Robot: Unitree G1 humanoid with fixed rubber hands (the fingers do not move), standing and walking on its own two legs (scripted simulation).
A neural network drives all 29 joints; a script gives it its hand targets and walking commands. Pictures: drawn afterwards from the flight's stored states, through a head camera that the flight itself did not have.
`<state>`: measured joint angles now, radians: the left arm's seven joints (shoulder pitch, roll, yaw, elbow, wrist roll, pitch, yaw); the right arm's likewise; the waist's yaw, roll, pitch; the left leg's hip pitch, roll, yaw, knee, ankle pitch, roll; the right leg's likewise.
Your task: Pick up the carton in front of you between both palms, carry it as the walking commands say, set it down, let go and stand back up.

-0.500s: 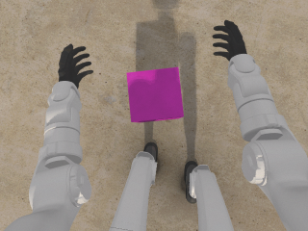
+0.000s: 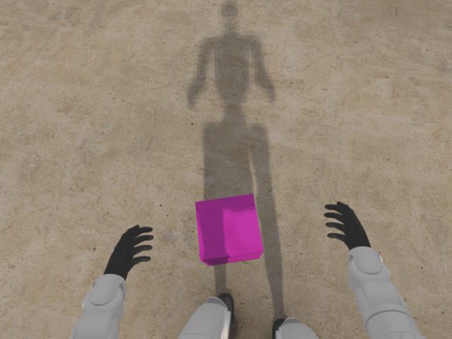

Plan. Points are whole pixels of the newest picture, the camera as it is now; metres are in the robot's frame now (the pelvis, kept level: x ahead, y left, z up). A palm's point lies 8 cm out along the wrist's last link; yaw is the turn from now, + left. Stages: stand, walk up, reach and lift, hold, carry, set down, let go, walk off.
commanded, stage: let go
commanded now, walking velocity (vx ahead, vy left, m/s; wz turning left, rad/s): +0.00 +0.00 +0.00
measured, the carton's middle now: (229, 232) +0.40 +0.08 -0.62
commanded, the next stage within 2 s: stand in 0.76 s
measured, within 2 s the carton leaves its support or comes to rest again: neither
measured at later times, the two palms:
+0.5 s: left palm (141, 293) +0.18 +0.19 -0.04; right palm (447, 316) +0.18 -0.28 -0.04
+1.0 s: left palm (101, 302) +0.16 +0.26 -0.07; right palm out of the picture +0.17 -0.31 -0.05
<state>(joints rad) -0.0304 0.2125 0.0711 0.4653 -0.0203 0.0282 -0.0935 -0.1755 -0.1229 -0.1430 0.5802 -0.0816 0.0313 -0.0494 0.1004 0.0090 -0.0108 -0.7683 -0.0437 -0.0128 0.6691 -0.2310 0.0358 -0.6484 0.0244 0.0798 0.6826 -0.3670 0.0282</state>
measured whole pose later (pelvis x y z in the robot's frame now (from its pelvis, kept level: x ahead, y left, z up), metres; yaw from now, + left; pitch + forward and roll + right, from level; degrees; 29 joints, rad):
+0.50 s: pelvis +0.02 -0.05 +0.03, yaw +1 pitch -3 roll +2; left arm 0.22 0.22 0.05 0.42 0.01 0.11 -0.08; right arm 0.24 -0.21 -0.03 0.43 0.01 0.09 0.05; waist 0.00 -0.04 0.09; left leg -0.17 -0.02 -0.04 0.41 -0.20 -0.02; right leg -0.06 0.04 0.06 0.46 -0.34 -0.04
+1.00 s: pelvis +0.03 -0.02 +0.02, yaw +0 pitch +0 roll +0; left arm 0.23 0.34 0.06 0.62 0.04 0.04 0.01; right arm 0.18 -0.31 -0.05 0.72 -0.04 0.01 -0.01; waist 0.01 -0.06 0.01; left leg -0.27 -0.03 -0.02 0.54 -0.28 0.01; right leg -0.13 0.03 0.08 0.50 -0.38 -0.01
